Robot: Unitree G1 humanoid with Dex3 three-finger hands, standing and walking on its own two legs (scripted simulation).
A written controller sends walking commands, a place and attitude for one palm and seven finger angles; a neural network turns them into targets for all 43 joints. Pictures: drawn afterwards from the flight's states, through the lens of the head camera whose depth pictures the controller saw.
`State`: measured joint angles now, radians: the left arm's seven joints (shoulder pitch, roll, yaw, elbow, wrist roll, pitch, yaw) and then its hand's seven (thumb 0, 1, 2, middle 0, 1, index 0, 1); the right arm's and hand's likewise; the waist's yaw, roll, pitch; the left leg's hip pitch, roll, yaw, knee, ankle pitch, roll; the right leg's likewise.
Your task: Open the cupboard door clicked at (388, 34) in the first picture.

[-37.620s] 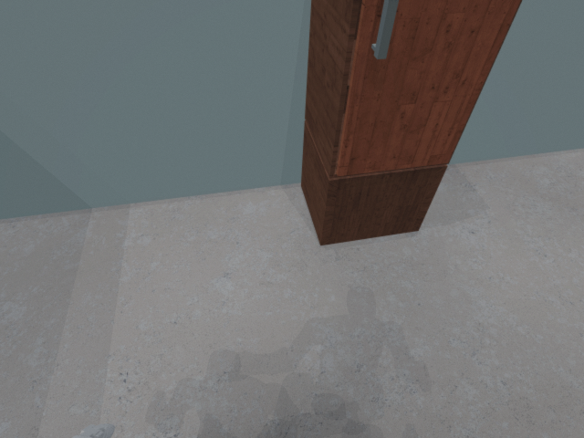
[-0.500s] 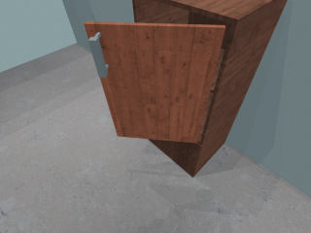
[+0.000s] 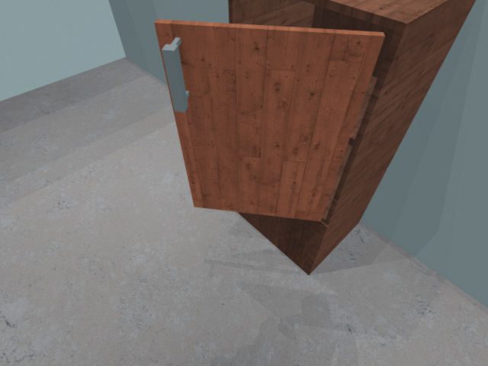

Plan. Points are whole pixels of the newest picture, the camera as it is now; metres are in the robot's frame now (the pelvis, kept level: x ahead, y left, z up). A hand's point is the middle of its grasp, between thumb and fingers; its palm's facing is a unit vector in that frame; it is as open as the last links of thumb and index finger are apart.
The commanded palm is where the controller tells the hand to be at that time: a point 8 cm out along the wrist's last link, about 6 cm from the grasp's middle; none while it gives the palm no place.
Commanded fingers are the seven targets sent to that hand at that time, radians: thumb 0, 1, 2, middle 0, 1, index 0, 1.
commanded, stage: look again from close up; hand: left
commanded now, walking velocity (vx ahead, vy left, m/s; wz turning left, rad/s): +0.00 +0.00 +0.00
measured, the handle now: (179, 75) +0.62 +0.18 +0.16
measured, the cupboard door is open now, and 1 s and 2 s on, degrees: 39 39 39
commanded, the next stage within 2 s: shuffle to correct the standing spot in 0.22 s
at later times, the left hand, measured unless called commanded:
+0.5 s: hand out of the picture +0.02 +0.18 -0.17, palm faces -0.03 -0.98 -0.22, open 7.4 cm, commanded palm none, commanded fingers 0.00 0.90 0.90 -0.20 -0.30 -0.20 -0.30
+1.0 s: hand out of the picture +0.14 +0.17 -0.17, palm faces -0.02 -0.97 -0.23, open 7.4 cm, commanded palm none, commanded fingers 0.00 0.90 0.90 -0.20 -0.30 -0.20 -0.30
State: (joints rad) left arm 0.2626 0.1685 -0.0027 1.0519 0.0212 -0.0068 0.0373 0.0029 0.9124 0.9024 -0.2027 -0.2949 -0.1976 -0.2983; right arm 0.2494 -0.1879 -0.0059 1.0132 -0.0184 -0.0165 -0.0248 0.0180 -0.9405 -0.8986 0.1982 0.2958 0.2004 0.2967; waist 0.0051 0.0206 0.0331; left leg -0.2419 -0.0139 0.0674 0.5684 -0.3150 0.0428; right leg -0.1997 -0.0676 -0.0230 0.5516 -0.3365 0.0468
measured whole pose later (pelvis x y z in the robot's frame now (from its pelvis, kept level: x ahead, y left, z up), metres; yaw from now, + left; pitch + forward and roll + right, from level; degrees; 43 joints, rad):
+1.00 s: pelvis +0.07 -0.01 +0.00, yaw -1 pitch +1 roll +0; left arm 0.17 0.18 0.02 1.01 0.02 -0.02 0.04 0.00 0.91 0.90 -0.20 -0.29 -0.20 -0.30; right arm 0.28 -0.13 -0.02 1.10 0.00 0.00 -0.04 0.01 -0.90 -0.90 0.20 0.30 0.20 0.30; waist -0.02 0.00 0.06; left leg -0.16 -0.01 0.08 0.56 -0.41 0.01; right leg -0.31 -0.04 -0.09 0.62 -0.33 -0.02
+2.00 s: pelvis +0.04 -0.04 +0.01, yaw -1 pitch -1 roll +1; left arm 0.16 0.22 -0.01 1.10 0.01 -0.02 0.01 0.00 0.91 0.90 -0.20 -0.30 -0.20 -0.30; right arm 0.25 -0.23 0.01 1.12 -0.02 -0.02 -0.02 0.01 -0.91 -0.90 0.20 0.30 0.20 0.30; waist -0.01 0.01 0.05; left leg -0.09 0.02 0.06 0.39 -0.28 -0.02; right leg -0.23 0.00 -0.08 0.46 -0.21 -0.05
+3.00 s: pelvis +0.01 -0.01 -0.05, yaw +1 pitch +7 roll -2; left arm 0.40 0.24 0.17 -0.06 -0.26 -0.36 -0.34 0.01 0.43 0.70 -0.24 -0.60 -0.23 -0.61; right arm 0.20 -0.24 0.02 0.52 0.03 -0.28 -0.06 0.01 -0.90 -0.90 0.20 0.30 0.20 0.30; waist 0.04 0.00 -0.06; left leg -0.58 0.01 0.00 0.97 -0.51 0.02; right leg -0.64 -0.04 -0.13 0.90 -0.38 -0.02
